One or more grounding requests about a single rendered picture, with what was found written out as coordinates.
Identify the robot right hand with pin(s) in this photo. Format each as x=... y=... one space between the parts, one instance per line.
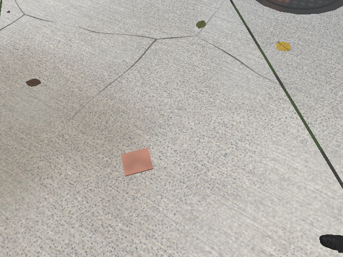
x=334 y=242

